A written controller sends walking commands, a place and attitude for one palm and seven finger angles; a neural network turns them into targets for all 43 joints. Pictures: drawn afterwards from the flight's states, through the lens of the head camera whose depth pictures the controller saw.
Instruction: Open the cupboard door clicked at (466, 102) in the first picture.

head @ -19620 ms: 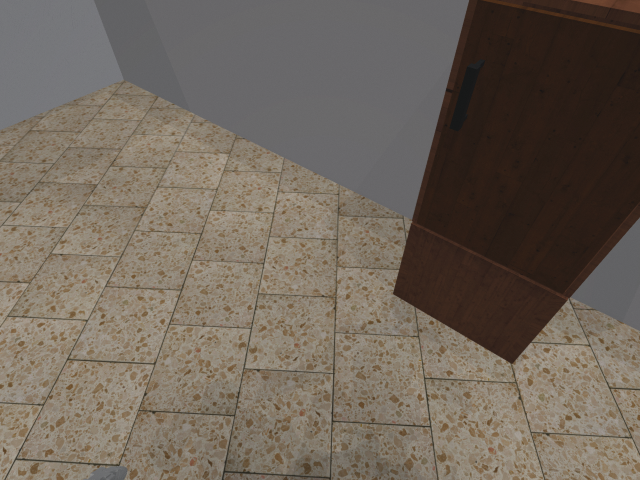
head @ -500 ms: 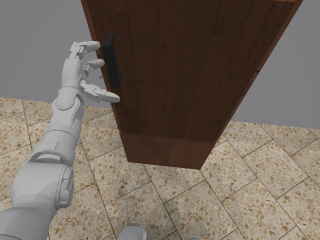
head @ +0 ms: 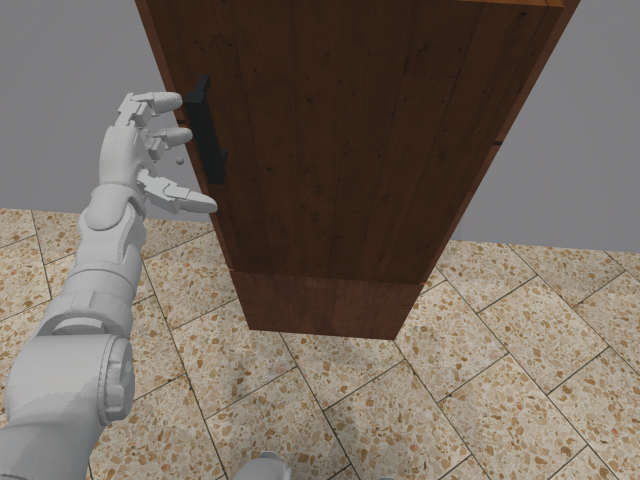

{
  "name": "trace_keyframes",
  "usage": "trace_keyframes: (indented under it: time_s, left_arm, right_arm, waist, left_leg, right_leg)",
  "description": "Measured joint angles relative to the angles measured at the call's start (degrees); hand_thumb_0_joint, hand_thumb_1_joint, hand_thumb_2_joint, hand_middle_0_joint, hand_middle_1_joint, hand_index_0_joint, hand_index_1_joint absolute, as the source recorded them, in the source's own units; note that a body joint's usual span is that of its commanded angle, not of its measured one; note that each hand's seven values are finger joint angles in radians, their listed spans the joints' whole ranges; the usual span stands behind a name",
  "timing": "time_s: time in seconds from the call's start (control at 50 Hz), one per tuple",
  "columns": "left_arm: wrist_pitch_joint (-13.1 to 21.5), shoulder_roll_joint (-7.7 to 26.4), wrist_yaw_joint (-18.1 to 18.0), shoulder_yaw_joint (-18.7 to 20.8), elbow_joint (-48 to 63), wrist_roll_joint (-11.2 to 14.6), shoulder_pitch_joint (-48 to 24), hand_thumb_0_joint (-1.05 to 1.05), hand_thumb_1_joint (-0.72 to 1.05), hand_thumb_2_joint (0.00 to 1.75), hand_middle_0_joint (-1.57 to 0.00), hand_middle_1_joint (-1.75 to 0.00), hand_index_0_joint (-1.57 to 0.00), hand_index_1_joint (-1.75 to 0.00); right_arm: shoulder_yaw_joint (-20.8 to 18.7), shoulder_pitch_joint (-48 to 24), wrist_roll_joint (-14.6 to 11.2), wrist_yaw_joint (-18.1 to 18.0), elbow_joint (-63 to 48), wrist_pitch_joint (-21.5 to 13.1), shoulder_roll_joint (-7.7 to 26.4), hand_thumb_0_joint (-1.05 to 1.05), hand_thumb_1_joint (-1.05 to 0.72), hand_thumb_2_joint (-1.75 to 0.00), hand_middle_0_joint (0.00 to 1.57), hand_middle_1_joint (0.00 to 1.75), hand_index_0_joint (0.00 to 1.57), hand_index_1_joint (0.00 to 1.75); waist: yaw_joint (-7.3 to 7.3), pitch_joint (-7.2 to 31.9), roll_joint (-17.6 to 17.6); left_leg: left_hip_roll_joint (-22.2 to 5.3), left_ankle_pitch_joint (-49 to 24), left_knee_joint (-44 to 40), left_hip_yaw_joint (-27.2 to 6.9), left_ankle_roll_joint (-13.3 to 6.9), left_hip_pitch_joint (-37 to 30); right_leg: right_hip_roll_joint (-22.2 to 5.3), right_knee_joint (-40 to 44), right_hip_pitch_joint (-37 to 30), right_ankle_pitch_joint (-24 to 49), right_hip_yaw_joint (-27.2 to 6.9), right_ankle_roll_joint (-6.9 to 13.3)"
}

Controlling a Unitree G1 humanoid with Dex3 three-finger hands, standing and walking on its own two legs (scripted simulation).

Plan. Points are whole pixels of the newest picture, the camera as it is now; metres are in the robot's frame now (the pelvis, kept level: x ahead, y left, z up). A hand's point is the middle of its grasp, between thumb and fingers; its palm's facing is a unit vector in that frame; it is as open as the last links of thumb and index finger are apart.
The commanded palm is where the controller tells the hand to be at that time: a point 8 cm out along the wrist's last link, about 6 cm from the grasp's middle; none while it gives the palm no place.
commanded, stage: move the hooked fingers beside the handle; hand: left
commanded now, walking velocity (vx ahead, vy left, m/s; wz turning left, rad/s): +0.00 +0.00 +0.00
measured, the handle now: (210, 132) +0.52 +0.16 +0.12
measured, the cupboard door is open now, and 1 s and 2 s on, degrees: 0 0 0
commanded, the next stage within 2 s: slide the fingers in behind the handle in 1.82 s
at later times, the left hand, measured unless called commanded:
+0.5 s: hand (172, 156) +0.47 +0.20 +0.12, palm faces +0.00 -1.00 -0.01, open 14.3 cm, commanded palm +0.45 +0.23 +0.12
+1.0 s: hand (161, 157) +0.47 +0.21 +0.12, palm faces -0.02 -1.00 +0.00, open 14.0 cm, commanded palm +0.45 +0.26 +0.12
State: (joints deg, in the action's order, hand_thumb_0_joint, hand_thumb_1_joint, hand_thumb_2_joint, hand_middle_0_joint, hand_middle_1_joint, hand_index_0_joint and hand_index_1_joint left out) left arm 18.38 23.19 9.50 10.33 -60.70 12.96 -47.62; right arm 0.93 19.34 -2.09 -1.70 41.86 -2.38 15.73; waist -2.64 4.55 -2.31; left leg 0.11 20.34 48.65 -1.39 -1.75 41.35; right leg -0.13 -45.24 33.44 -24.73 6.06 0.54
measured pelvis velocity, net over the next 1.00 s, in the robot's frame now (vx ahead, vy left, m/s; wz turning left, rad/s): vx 0.01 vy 0.00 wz -0.06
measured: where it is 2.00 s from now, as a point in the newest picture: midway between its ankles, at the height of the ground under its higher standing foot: outside the picture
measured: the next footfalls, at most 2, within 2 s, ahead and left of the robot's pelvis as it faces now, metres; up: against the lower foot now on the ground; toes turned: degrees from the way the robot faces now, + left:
none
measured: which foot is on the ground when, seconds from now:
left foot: down 0.00-1.00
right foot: down 0.00-1.00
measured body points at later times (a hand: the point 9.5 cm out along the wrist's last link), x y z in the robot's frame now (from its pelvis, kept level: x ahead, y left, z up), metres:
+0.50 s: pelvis +0.01 -0.01 +0.00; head +0.08 +0.00 +0.45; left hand +0.47 +0.25 +0.12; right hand +0.06 -0.28 -0.12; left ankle +0.03 +0.09 -0.70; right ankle -0.03 -0.12 -0.70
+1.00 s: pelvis +0.01 +0.00 +0.00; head +0.07 +0.00 +0.45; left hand +0.46 +0.27 +0.12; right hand +0.05 -0.28 -0.11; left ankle +0.03 +0.09 -0.70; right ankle -0.03 -0.12 -0.70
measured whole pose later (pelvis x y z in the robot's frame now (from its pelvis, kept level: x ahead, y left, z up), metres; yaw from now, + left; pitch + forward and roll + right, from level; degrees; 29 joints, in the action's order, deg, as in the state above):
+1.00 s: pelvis +0.01 +0.00 +0.00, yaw -3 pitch +13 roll -2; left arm 17.2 31.0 21.4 22.4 -62.3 11.6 -42.9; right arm 2.5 19.0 -3.3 -3.8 36.3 3.2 16.5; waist -5.6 5.0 -1.8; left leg -1.9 20.8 47.1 1.3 -1.6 39.2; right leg 1.6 -43.8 32.7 -23.8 3.0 0.7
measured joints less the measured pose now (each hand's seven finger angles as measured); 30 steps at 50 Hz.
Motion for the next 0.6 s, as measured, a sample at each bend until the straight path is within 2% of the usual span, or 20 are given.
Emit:
trace_keyframes:
  time_s: [0.6]
  left_arm:
    - [-1.0,4.4,7.9,7.4,0.2,-0.4,3.4,-0.01,-0.5,0.3,-0.22,-1.18,-0.25,-1.2]
  right_arm:
    - [0.6,-0.1,-0.7,-1.2,-2.9,3.9,0.5,0.0,-0.9,-0.9,0.2,0.3,0.21,0.3]
  waist:
    - [-1.62,0.7,0.3]
  left_leg:
    - [-1.3,0.6,-1.0,1.6,0.3,-1.3]
  right_leg:
    - [1.2,1.1,-0.4,0.2,-1.8,0.3]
